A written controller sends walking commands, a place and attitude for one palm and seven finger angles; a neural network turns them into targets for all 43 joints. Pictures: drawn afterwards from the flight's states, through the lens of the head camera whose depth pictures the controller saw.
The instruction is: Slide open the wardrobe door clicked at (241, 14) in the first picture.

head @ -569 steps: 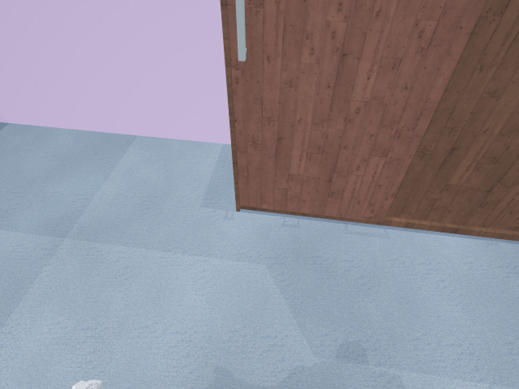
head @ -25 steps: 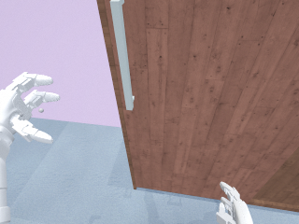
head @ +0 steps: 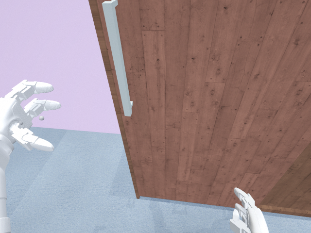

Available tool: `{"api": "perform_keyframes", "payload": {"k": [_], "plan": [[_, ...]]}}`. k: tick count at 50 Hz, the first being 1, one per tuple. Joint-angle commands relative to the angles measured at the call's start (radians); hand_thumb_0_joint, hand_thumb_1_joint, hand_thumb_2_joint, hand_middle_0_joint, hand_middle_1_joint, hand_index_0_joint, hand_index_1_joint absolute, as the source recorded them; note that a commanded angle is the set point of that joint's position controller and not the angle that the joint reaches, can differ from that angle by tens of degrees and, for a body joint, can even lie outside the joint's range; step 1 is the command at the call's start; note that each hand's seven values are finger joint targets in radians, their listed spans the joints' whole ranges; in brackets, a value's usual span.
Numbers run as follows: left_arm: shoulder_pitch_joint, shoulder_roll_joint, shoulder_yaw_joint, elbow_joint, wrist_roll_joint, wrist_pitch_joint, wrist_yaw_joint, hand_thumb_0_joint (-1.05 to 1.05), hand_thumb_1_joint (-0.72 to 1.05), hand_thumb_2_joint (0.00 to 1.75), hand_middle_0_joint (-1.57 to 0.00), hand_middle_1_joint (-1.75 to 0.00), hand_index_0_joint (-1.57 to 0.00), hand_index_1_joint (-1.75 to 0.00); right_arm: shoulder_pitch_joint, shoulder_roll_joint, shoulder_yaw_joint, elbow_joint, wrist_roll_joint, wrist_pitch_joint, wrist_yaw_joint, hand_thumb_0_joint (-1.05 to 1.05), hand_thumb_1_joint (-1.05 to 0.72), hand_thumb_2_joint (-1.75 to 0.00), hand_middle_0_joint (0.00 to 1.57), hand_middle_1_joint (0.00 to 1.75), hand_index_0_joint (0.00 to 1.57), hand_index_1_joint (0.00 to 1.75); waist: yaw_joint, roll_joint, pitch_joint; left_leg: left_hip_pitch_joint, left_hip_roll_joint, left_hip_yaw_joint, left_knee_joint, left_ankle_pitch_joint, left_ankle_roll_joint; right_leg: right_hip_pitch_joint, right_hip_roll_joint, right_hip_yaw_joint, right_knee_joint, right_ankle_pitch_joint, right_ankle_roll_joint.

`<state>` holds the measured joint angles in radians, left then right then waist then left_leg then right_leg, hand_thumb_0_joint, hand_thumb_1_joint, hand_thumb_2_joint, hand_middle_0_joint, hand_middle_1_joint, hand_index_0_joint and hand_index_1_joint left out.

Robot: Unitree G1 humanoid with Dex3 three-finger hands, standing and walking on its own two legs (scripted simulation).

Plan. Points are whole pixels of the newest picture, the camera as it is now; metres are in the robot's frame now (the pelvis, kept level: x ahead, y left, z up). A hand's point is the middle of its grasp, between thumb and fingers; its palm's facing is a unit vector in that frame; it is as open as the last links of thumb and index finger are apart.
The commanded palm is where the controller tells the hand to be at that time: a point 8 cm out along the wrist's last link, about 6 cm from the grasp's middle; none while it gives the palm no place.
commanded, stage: move the hooked fingers beside the handle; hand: left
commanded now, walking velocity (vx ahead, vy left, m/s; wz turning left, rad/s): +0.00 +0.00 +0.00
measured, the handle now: (122, 66) +0.50 +0.15 +0.22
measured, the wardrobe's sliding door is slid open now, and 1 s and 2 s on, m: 0.00 0.00 0.00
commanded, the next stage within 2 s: none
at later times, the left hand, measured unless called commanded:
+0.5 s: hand (63, 104) +0.33 +0.25 +0.21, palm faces +0.02 -1.00 -0.08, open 14.0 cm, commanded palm +0.29 +0.30 +0.21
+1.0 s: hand (78, 93) +0.39 +0.25 +0.20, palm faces +0.02 -1.00 -0.04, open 14.0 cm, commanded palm +0.36 +0.30 +0.20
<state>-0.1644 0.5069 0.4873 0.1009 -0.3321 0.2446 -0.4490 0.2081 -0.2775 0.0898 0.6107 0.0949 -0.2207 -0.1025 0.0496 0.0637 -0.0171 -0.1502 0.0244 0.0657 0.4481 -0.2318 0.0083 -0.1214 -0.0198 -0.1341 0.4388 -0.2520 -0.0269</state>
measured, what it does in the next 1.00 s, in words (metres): stands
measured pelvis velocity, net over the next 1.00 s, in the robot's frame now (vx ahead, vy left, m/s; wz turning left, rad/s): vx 0.01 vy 0.00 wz -0.02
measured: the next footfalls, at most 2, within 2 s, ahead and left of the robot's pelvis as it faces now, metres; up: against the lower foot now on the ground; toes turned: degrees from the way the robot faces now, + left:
none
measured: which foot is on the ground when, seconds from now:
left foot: down 0.00-1.00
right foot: down 0.00-1.00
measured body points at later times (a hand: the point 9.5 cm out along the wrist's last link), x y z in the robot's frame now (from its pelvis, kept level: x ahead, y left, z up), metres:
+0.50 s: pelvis +0.00 +0.00 +0.00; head -0.02 -0.02 +0.45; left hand +0.32 +0.31 +0.22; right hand +0.19 -0.23 -0.07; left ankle +0.01 +0.11 -0.74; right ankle +0.00 -0.10 -0.74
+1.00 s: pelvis +0.01 +0.00 +0.00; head +0.00 -0.01 +0.45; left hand +0.38 +0.30 +0.20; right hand +0.16 -0.24 -0.09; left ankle +0.01 +0.11 -0.74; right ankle +0.00 -0.10 -0.74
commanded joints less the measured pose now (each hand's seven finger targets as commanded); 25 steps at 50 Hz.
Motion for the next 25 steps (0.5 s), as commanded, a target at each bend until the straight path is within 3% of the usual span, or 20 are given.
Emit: {"api": "perform_keyframes", "payload": {"k": [1,9,10,11,12,13,15,18,20,22,25], "plan": [[-0.287,0.302,0.106,-0.175,-0.03,-0.063,-0.007,0.0,-0.5,0.3,-0.3,-1.2,-0.3,-1.2,-0.148,-0.112,-0.051,-0.171,0.004,-0.059,-0.002,0.0,-0.9,-0.9,0.2,0.3,0.2,0.3,0.007,-0.01,-0.135,0.076,-0.024,-0.08,-0.036,0.148,0.027,-0.039,-0.001,0.084,-0.077,0.198,0.014],[-0.407,0.262,0.046,-0.171,-0.012,-0.079,0.013,0.0,-0.5,0.3,-0.3,-1.2,-0.3,-1.2,-0.145,-0.107,-0.05,-0.163,0.007,-0.061,-0.013,0.0,-0.9,-0.9,0.2,0.3,0.2,0.3,-0.015,0.027,-0.152,0.102,-0.027,-0.084,-0.039,0.135,0.028,-0.068,0.004,0.073,-0.07,0.179,0.013],[-0.425,0.279,0.055,-0.159,-0.008,-0.081,0.019,0.0,-0.5,0.3,-0.3,-1.2,-0.3,-1.2,-0.143,-0.108,-0.052,-0.158,0.006,-0.061,-0.015,0.0,-0.9,-0.9,0.2,0.3,0.2,0.3,-0.016,0.029,-0.154,0.102,-0.028,-0.085,-0.04,0.123,0.028,-0.072,0.002,0.075,-0.073,0.165,0.014],[-0.42,0.291,0.053,-0.134,0.0,-0.08,0.024,0.0,-0.5,0.3,-0.3,-1.2,-0.3,-1.2,-0.136,-0.111,-0.052,-0.149,0.005,-0.054,-0.014,0.0,-0.9,-0.9,0.2,0.3,0.2,0.3,-0.015,-0.016,-0.132,0.087,-0.021,-0.085,-0.041,0.126,0.029,-0.067,0.003,0.077,-0.081,0.16,0.013],[-0.453,0.266,0.031,-0.116,0.002,-0.078,0.024,0.0,-0.5,0.3,-0.3,-1.2,-0.3,-1.2,-0.14,-0.112,-0.051,-0.151,0.006,-0.053,-0.015,0.0,-0.9,-0.9,0.2,0.3,0.2,0.3,-0.022,-0.006,-0.137,0.084,-0.026,-0.084,-0.044,0.116,0.03,-0.073,0.0,0.081,-0.079,0.155,0.015],[-0.464,0.285,0.045,-0.084,0.007,-0.077,0.029,0.0,-0.5,0.3,-0.3,-1.2,-0.3,-1.2,-0.136,-0.113,-0.053,-0.147,0.007,-0.05,-0.017,0.0,-0.9,-0.9,0.2,0.3,0.2,0.3,-0.022,-0.014,-0.129,0.081,-0.025,-0.084,-0.043,0.113,0.03,-0.077,0.001,0.08,-0.08,0.152,0.015],[-0.516,0.269,0.018,-0.083,0.016,-0.083,0.035,0.0,-0.5,0.3,-0.3,-1.2,-0.3,-1.2,-0.139,-0.111,-0.053,-0.152,0.009,-0.05,-0.018,0.0,-0.9,-0.9,0.2,0.3,0.2,0.3,-0.025,0.018,-0.156,0.095,-0.027,-0.088,-0.046,0.111,0.029,-0.076,-0.001,0.078,-0.073,0.145,0.012],[-0.5,0.29,0.041,-0.086,0.022,-0.09,0.04,0.0,-0.5,0.3,-0.3,-1.2,-0.3,-1.2,-0.139,-0.11,-0.052,-0.162,0.004,-0.043,-0.013,0.0,-0.9,-0.9,0.2,0.3,0.2,0.3,-0.009,0.03,-0.204,0.1,-0.027,-0.083,-0.04,0.171,0.029,-0.029,-0.004,0.079,-0.057,0.217,0.006],[-0.514,0.264,0.024,-0.092,0.021,-0.099,0.042,0.0,-0.5,0.3,-0.3,-1.2,-0.3,-1.2,-0.138,-0.108,-0.054,-0.168,0.004,-0.043,-0.011,0.0,-0.9,-0.9,0.2,0.3,0.2,0.3,-0.012,0.03,-0.216,0.11,-0.025,-0.086,-0.041,0.185,0.026,-0.028,-0.001,0.071,-0.049,0.229,0.004],[-0.457,0.264,0.041,-0.066,0.015,-0.093,0.043,0.0,-0.5,0.3,-0.3,-1.2,-0.3,-1.2,-0.131,-0.111,-0.056,-0.168,0.002,-0.038,-0.003,0.0,-0.9,-0.9,0.2,0.3,0.2,0.3,-0.002,-0.031,-0.217,0.096,-0.023,-0.079,-0.036,0.214,0.031,-0.012,-0.002,0.073,-0.045,0.279,0.007],[-0.462,0.28,0.056,-0.046,0.021,-0.077,0.053,0.0,-0.5,0.3,-0.3,-1.2,-0.3,-1.2,-0.13,-0.116,-0.06,-0.17,0.005,-0.03,-0.001,0.0,-0.9,-0.9,0.2,0.3,0.2,0.3,0.0,0.0,-0.199,0.081,-0.024,-0.077,-0.039,0.202,0.027,-0.028,-0.004,0.071,-0.042,0.264,0.006]]}}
